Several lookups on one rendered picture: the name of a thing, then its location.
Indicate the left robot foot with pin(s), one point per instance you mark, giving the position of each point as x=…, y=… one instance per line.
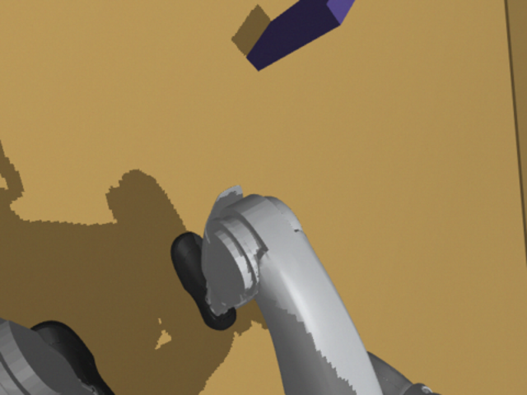
x=64, y=340

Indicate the right robot hand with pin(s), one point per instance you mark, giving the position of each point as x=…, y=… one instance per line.
x=391, y=381

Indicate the right robot foot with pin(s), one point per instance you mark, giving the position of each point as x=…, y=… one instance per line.
x=186, y=254

